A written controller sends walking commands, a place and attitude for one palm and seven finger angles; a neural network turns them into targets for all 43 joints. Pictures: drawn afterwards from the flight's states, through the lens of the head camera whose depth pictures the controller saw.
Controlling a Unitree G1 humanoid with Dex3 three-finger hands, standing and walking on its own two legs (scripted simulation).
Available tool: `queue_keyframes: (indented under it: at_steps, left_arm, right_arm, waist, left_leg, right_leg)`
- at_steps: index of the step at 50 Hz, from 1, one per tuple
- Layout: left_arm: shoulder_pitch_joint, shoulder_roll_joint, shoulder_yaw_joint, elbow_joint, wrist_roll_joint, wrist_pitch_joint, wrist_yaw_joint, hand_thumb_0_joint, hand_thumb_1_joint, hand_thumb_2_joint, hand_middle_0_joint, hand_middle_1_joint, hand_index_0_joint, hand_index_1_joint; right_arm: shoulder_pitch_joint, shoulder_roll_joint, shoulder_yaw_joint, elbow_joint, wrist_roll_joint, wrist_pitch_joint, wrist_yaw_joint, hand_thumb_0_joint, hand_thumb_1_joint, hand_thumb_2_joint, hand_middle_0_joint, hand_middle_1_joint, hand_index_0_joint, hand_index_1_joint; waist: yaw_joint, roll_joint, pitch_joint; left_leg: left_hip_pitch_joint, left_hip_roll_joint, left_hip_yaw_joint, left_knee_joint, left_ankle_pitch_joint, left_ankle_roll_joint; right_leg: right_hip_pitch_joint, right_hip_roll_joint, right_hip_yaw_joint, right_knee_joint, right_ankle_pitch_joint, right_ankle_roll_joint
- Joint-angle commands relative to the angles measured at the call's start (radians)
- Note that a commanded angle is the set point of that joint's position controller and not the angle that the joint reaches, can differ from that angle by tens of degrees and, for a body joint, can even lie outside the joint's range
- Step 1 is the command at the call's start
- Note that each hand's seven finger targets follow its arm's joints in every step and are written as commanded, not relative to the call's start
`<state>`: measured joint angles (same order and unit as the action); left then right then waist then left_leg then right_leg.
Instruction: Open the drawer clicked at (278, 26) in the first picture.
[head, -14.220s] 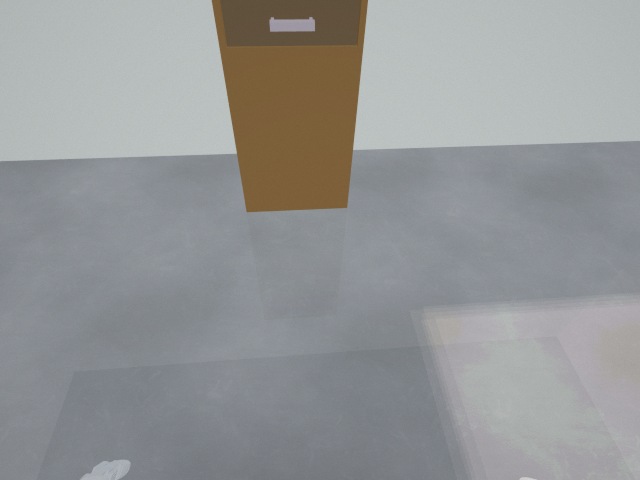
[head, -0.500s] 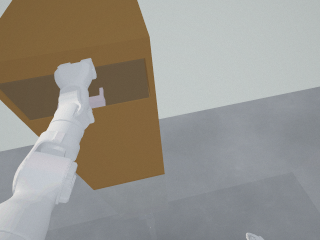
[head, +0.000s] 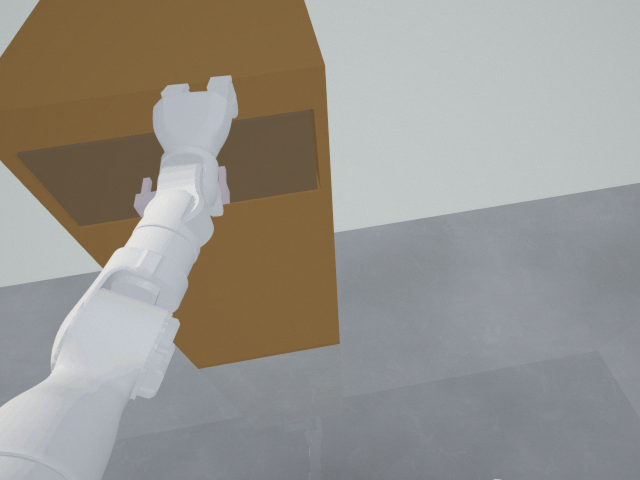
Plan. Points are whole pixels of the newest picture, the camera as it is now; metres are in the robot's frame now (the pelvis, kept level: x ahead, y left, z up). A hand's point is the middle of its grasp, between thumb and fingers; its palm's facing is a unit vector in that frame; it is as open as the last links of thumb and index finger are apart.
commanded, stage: move the hooked fingers above the handle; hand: left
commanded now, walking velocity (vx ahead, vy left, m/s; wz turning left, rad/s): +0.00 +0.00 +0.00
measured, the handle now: (184, 188) +0.53 +0.20 +0.05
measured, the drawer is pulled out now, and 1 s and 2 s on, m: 0.00 0.00 0.00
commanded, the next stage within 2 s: lower the fingers behind the handle in 0.04 s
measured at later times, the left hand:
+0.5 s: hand (164, 209) +0.46 +0.21 +0.09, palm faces +0.08 -0.02 -1.00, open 13.9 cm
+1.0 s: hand (177, 223) +0.47 +0.21 +0.04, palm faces -0.02 -0.03 -1.00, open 13.9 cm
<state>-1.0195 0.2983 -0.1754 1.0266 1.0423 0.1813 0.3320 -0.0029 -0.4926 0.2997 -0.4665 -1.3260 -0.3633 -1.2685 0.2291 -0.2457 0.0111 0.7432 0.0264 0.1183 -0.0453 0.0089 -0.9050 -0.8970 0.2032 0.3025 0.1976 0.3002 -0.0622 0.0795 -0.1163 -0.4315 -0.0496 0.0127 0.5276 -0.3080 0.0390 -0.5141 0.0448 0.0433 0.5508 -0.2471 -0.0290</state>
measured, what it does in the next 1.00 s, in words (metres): stands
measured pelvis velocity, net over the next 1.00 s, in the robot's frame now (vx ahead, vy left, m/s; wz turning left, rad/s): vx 0.01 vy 0.01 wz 0.03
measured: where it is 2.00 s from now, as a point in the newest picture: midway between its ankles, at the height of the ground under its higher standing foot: outside the picture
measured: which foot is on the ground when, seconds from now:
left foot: down 0.00-1.00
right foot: down 0.00-1.00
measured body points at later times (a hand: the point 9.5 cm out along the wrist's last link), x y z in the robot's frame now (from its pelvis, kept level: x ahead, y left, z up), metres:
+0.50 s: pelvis -0.01 +0.00 +0.00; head +0.06 -0.01 +0.44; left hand +0.45 +0.20 +0.14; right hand +0.09 -0.29 -0.13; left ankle -0.04 +0.09 -0.73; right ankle +0.00 -0.10 -0.73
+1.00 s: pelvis +0.01 +0.01 -0.01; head +0.09 +0.00 +0.43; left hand +0.47 +0.21 +0.09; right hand +0.06 -0.26 -0.14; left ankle -0.04 +0.09 -0.73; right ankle +0.00 -0.10 -0.73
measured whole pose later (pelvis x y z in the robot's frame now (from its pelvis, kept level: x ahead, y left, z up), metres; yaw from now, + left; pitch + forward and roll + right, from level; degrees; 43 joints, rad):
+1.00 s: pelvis +0.01 +0.01 -0.01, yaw +2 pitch +15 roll -1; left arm -0.80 0.39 -0.12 0.95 1.06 0.00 0.28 0.00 -0.49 0.30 -0.33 -1.21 -0.31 -1.21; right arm 0.34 -0.25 -0.06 0.71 0.00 0.07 -0.04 0.01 -0.90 -0.90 0.21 0.30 0.20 0.30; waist -0.06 0.05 -0.11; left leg -0.54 -0.05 -0.02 0.63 -0.36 0.05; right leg -0.59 0.04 0.01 0.61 -0.29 -0.02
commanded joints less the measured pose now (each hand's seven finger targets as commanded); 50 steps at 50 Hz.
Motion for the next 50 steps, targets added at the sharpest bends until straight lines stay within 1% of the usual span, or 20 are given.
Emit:
queue_keyframes:
  at_steps: [1, 4, 7, 8, 10, 13, 15, 17, 22, 24, 27, 29, 31, 34, 35, 38, 41, 44, 47, 50]
  left_arm:
    - [-0.311, 0.477, 0.170, 0.022, -0.026, 0.222, -0.091, 0.000, -0.500, 0.300, -0.300, -1.200, -0.300, -1.200]
    - [-0.208, 0.449, 0.136, 0.040, -0.028, 0.205, -0.177, 0.000, -0.500, 0.300, -0.300, -1.200, -0.300, -1.200]
    - [-0.182, 0.450, 0.119, -0.012, -0.008, 0.108, -0.253, 0.000, -0.500, 0.300, -0.300, -1.200, -0.300, -1.200]
    - [-0.194, 0.440, 0.114, -0.064, -0.005, 0.053, -0.271, 0.000, -0.500, 0.300, -0.300, -1.200, -0.300, -1.200]
    - [-0.227, 0.449, 0.130, -0.227, -0.004, -0.077, -0.288, 0.000, -0.500, 0.300, -0.300, -1.200, -0.300, -1.200]
    - [-0.338, 0.358, 0.076, -0.502, -0.006, -0.253, -0.247, 0.000, -0.500, 0.300, -0.300, -1.200, -0.300, -1.200]
    - [-0.400, 0.287, 0.034, -0.603, -0.025, -0.320, -0.190, 0.000, -0.500, 0.300, -0.300, -1.200, -0.300, -1.200]
    - [-0.375, 0.270, 0.038, -0.515, -0.022, -0.309, -0.118, 0.000, -0.500, 0.300, -0.300, -1.200, -0.300, -1.200]
    - [-0.410, 0.229, 0.041, -0.300, -0.039, -0.174, 0.009, 0.000, -0.500, 0.300, -0.300, -1.200, -0.300, -1.200]
    - [-0.455, 0.242, 0.045, -0.256, -0.013, -0.117, 0.030, 0.000, -0.500, 0.300, -0.300, -1.200, -0.300, -1.200]
    - [-0.436, 0.232, 0.039, -0.187, 0.010, -0.044, 0.020, 0.000, -0.500, 0.300, -0.300, -1.200, -0.300, -1.200]
    - [-0.369, 0.301, 0.103, -0.097, -0.002, -0.014, -0.005, 0.000, -0.500, 0.300, -0.300, -1.200, -0.300, -1.200]
    - [-0.340, 0.297, 0.096, -0.085, -0.018, -0.009, -0.036, 0.000, -0.500, 0.300, -0.300, -1.200, -0.300, -1.200]
    - [-0.265, 0.376, 0.166, -0.094, -0.004, -0.044, -0.066, 0.000, -0.500, 0.300, -0.300, -1.200, -0.300, -1.200]
    - [-0.240, 0.369, 0.157, -0.109, 0.005, -0.054, -0.067, 0.000, -0.500, 0.300, -0.300, -1.200, -0.300, -1.200]
    - [-0.159, 0.275, 0.095, -0.058, 0.004, -0.052, -0.078, 0.000, -0.500, 0.300, -0.300, -1.200, -0.300, -1.200]
    - [-0.221, 0.304, 0.112, -0.166, 0.001, -0.103, -0.073, 0.000, -0.500, 0.300, -0.300, -1.200, -0.300, -1.200]
    - [-0.333, 0.252, 0.066, -0.304, 0.015, -0.171, -0.049, 0.000, -0.500, 0.300, -0.300, -1.200, -0.300, -1.200]
    - [-0.370, 0.290, 0.111, -0.367, 0.025, -0.216, 0.006, 0.000, -0.500, 0.300, -0.300, -1.200, -0.300, -1.200]
    - [-0.313, 0.289, 0.131, -0.305, 0.032, -0.187, 0.054, 0.000, -0.500, 0.300, -0.300, -1.200, -0.300, -1.200]
  right_arm:
    - [-0.041, -0.152, -0.030, -0.140, 0.022, 0.025, -0.033, 0.000, -0.900, -0.900, 0.200, 0.300, 0.200, 0.300]
    - [-0.064, -0.151, -0.021, -0.170, 0.037, 0.040, -0.058, 0.000, -0.900, -0.900, 0.200, 0.300, 0.200, 0.300]
    - [-0.025, -0.161, -0.026, -0.197, 0.035, 0.025, -0.077, 0.000, -0.900, -0.900, 0.200, 0.300, 0.200, 0.300]
    - [-0.010, -0.162, -0.034, -0.206, 0.029, 0.014, -0.079, 0.000, -0.900, -0.900, 0.200, 0.300, 0.200, 0.300]
    - [0.007, -0.153, -0.050, -0.232, 0.022, -0.011, -0.082, 0.000, -0.900, -0.900, 0.200, 0.300, 0.200, 0.300]
    - [0.065, -0.124, -0.085, -0.223, 0.003, -0.049, -0.072, 0.000, -0.900, -0.900, 0.200, 0.300, 0.200, 0.300]
    - [0.103, -0.117, -0.105, -0.193, -0.001, -0.073, -0.053, 0.000, -0.900, -0.900, 0.200, 0.300, 0.200, 0.300]
    - [0.124, -0.123, -0.115, -0.143, -0.005, -0.082, -0.037, 0.000, -0.900, -0.900, 0.200, 0.300, 0.200, 0.300]
    - [0.124, -0.145, -0.108, -0.074, 0.001, -0.084, 0.002, 0.000, -0.900, -0.900, 0.200, 0.300, 0.200, 0.300]
    - [0.114, -0.155, -0.103, -0.064, -0.006, -0.077, 0.010, 0.000, -0.900, -0.900, 0.200, 0.300, 0.200, 0.300]
    - [0.106, -0.147, -0.097, -0.077, -0.009, -0.062, 0.021, 0.000, -0.900, -0.900, 0.200, 0.300, 0.200, 0.300]
    - [0.102, -0.161, -0.090, -0.088, -0.014, -0.047, 0.014, 0.000, -0.900, -0.900, 0.200, 0.300, 0.200, 0.300]
    - [0.097, -0.155, -0.082, -0.114, -0.011, -0.041, 0.007, 0.000, -0.900, -0.900, 0.200, 0.300, 0.200, 0.300]
    - [0.102, -0.160, -0.081, -0.140, -0.014, -0.037, -0.005, 0.000, -0.900, -0.900, 0.200, 0.300, 0.200, 0.300]
    - [0.104, -0.154, -0.081, -0.150, -0.014, -0.035, -0.007, 0.000, -0.900, -0.900, 0.200, 0.300, 0.200, 0.300]
    - [0.117, -0.153, -0.081, -0.147, -0.005, -0.035, -0.004, 0.000, -0.900, -0.900, 0.200, 0.300, 0.200, 0.300]
    - [0.124, -0.153, -0.088, -0.155, -0.006, -0.042, -0.005, 0.000, -0.900, -0.900, 0.200, 0.300, 0.200, 0.300]
    - [0.148, -0.140, -0.105, -0.143, -0.016, -0.059, -0.001, 0.000, -0.900, -0.900, 0.200, 0.300, 0.200, 0.300]
    - [0.180, -0.134, -0.120, -0.116, -0.029, -0.074, 0.005, 0.000, -0.900, -0.900, 0.200, 0.300, 0.200, 0.300]
    - [0.194, -0.133, -0.124, -0.087, -0.039, -0.073, 0.016, 0.000, -0.900, -0.900, 0.200, 0.300, 0.200, 0.300]
  waist:
    - [0.066, -0.277, -0.365]
    - [0.064, -0.324, -0.273]
    - [0.033, -0.317, -0.202]
    - [0.024, -0.289, -0.203]
    - [0.026, -0.201, -0.309]
    - [0.003, 0.006, -0.423]
    - [-0.033, 0.064, -0.410]
    - [-0.043, 0.074, -0.381]
    - [-0.050, -0.010, -0.297]
    - [-0.050, -0.006, -0.326]
    - [-0.034, 0.001, -0.404]
    - [-0.021, -0.081, -0.416]
    - [-0.018, -0.126, -0.408]
    - [0.010, -0.159, -0.439]
    - [0.013, -0.148, -0.435]
    - [-0.009, -0.221, -0.280]
    - [-0.010, -0.153, -0.319]
    - [-0.031, -0.044, -0.389]
    - [-0.031, 0.025, -0.472]
    - [-0.021, 0.041, -0.505]
  left_leg:
    - [-0.072, 0.007, 0.054, -0.080, 0.297, -0.010]
    - [-0.075, 0.013, 0.057, -0.104, 0.233, -0.002]
    - [-0.077, 0.016, 0.046, -0.096, 0.168, 0.012]
    - [-0.068, 0.015, 0.044, -0.086, 0.170, 0.016]
    - [-0.019, 0.013, 0.039, -0.064, 0.190, 0.023]
    - [0.134, 0.011, 0.022, -0.010, 0.296, 0.021]
    - [0.222, 0.017, -0.010, 0.026, 0.356, 0.014]
    - [0.234, 0.016, -0.029, 0.046, 0.385, -0.003]
    - [0.116, 0.006, -0.041, 0.021, 0.296, -0.019]
    - [0.108, 0.006, -0.038, 0.017, 0.309, -0.020]
    - [0.121, 0.008, -0.032, 0.028, 0.376, -0.020]
    - [0.069, 0.007, -0.027, 0.027, 0.384, -0.012]
    - [0.026, 0.007, -0.011, 0.024, 0.366, -0.001]
    - [-0.005, 0.011, -0.004, 0.026, 0.391, 0.005]
    - [-0.007, 0.013, 0.002, 0.031, 0.402, 0.007]
    - [-0.039, 0.019, 0.003, 0.019, 0.339, 0.006]
    - [-0.002, 0.020, 0.001, 0.027, 0.346, 0.009]
    - [0.095, 0.023, -0.020, 0.058, 0.426, 0.003]
    - [0.174, 0.032, -0.040, 0.098, 0.531, -0.015]
    - [0.175, 0.035, -0.049, 0.127, 0.639, -0.038]
  right_leg:
    - [0.506, -0.045, -0.010, -0.039, 0.384, 0.022]
    - [0.480, -0.048, -0.005, -0.077, 0.309, 0.026]
    - [0.413, -0.050, 0.004, -0.095, 0.235, 0.029]
    - [0.404, -0.053, 0.012, -0.093, 0.247, 0.029]
    - [0.432, -0.059, 0.026, -0.071, 0.276, 0.024]
    - [0.338, -0.042, 0.019, -0.039, 0.313, 0.003]
    - [0.213, -0.025, 0.000, -0.037, 0.271, -0.005]
    - [0.135, -0.016, -0.020, -0.026, 0.239, -0.012]
    - [0.088, -0.004, -0.051, -0.027, 0.162, -0.019]
    - [0.101, -0.004, -0.052, -0.021, 0.172, -0.024]
    - [0.154, -0.004, -0.054, 0.004, 0.241, -0.023]
    - [0.228, -0.005, -0.048, 0.009, 0.293, -0.018]
    - [0.274, -0.012, -0.039, 0.012, 0.334, -0.006]
    - [0.335, -0.016, -0.032, 0.026, 0.394, -0.003]
    - [0.331, -0.017, -0.029, 0.030, 0.410, -0.001]
    - [0.243, -0.010, -0.045, 0.002, 0.338, 0.002]
    - [0.227, -0.011, -0.035, 0.007, 0.321, -0.004]
    - [0.168, -0.006, -0.036, 0.021, 0.313, -0.012]
    - [0.121, 0.000, -0.040, 0.048, 0.313, -0.013]
    - [0.103, 0.005, -0.056, 0.076, 0.347, -0.015]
